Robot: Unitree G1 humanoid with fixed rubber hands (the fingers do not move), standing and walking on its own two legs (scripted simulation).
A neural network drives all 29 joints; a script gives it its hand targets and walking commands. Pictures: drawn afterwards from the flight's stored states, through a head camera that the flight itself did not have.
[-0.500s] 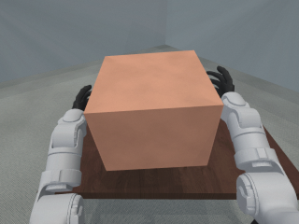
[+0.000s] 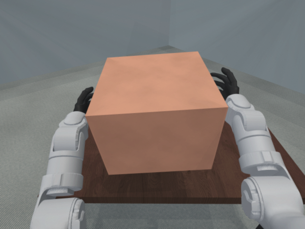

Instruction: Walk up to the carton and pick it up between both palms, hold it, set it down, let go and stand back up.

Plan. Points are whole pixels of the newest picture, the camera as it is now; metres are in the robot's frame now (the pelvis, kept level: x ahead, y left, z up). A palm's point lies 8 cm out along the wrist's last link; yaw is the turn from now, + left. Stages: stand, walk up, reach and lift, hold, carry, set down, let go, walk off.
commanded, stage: hold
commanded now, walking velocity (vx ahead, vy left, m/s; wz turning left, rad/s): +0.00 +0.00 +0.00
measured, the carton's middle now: (155, 109) +0.43 +0.01 +0.15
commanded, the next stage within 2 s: none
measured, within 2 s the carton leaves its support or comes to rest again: neither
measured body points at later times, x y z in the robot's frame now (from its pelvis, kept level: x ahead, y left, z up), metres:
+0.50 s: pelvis +0.00 +0.00 +0.00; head -0.08 +0.01 +0.44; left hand +0.36 +0.21 +0.19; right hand +0.39 -0.18 +0.23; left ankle +0.04 +0.13 -0.75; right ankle +0.02 -0.10 -0.75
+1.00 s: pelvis +0.00 +0.00 +0.00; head -0.08 +0.01 +0.44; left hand +0.36 +0.21 +0.19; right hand +0.39 -0.18 +0.23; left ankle +0.04 +0.13 -0.75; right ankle +0.02 -0.10 -0.75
